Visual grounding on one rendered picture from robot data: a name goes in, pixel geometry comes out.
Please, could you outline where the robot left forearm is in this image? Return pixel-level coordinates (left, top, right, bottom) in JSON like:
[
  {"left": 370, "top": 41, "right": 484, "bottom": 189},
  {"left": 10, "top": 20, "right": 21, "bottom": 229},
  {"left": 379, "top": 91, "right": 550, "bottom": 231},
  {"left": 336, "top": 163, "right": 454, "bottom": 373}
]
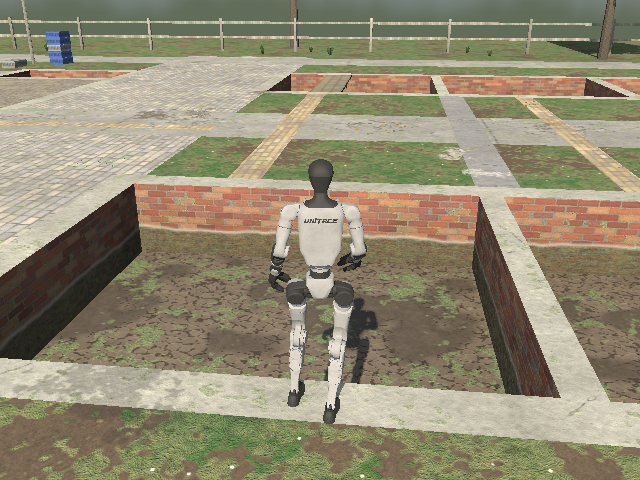
[{"left": 270, "top": 243, "right": 285, "bottom": 276}]

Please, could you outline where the robot right forearm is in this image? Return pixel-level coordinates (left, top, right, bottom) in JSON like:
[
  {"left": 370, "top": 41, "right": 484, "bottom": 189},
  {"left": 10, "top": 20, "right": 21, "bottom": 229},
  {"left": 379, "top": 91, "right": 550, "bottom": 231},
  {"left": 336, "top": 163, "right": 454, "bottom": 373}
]
[{"left": 350, "top": 242, "right": 367, "bottom": 263}]

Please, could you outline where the left robot upper arm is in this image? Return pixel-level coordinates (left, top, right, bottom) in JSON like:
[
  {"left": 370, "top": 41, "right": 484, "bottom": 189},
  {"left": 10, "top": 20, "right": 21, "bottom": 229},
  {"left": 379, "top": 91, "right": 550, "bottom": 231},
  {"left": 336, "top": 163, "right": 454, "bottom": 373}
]
[{"left": 273, "top": 202, "right": 300, "bottom": 258}]

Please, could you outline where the robot right shin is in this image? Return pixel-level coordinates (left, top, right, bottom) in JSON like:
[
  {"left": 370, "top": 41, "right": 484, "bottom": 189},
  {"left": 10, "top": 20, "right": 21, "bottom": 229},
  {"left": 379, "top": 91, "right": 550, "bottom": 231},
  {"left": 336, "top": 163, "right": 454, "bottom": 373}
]
[{"left": 327, "top": 341, "right": 346, "bottom": 410}]

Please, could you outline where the right robot foot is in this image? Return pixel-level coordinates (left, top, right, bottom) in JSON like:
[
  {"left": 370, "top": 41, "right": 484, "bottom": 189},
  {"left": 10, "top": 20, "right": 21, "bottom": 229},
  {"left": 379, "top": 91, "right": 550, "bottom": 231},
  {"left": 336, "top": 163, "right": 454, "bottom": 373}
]
[{"left": 323, "top": 397, "right": 340, "bottom": 424}]

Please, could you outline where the robot right hand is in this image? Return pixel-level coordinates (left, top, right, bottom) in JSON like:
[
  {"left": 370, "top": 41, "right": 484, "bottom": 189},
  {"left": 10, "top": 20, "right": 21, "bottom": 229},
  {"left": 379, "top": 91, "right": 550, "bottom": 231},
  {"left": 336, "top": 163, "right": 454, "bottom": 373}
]
[{"left": 337, "top": 252, "right": 362, "bottom": 272}]

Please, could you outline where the robot left hand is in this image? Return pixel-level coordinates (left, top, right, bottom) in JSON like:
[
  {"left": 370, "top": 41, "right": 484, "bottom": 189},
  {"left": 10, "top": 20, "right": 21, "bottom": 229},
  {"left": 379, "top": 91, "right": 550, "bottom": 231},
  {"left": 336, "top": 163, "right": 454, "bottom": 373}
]
[{"left": 268, "top": 272, "right": 291, "bottom": 292}]

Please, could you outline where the right robot upper arm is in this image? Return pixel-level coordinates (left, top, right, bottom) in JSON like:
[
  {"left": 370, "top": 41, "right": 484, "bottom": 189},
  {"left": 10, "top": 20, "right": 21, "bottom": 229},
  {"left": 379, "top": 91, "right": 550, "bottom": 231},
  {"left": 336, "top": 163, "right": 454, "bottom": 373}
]
[{"left": 341, "top": 202, "right": 366, "bottom": 256}]

